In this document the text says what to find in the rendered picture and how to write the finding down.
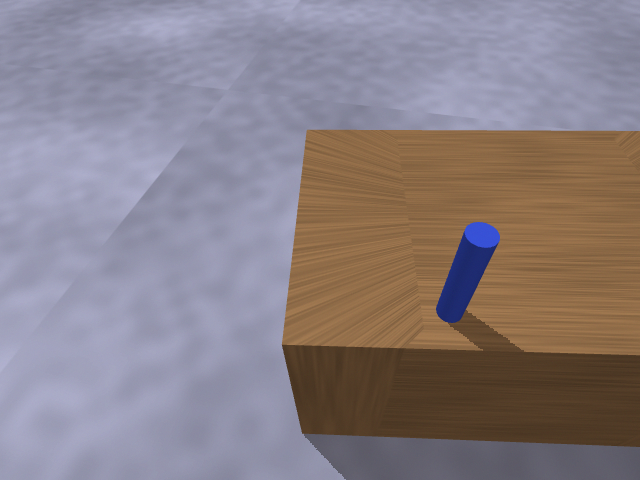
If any can can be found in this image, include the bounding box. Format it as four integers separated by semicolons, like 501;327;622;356
436;222;500;323

